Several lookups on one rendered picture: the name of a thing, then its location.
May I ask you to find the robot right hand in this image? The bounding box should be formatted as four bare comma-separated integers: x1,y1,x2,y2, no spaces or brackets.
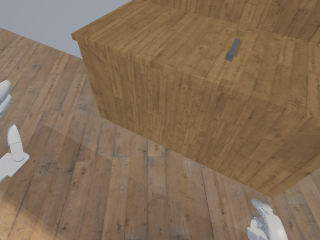
247,198,288,240

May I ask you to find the tap lever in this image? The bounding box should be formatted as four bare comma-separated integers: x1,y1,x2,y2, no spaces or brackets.
225,39,241,61

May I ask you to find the counter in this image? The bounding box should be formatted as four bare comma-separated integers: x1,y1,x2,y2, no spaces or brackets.
71,0,320,199

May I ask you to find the robot left hand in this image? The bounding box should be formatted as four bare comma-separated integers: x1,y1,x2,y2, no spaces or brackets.
0,80,30,183

